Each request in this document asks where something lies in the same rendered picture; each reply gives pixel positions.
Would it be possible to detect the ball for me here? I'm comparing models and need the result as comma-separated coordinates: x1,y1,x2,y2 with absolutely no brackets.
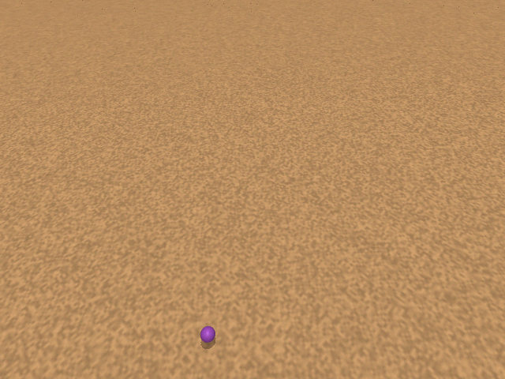
200,326,215,343

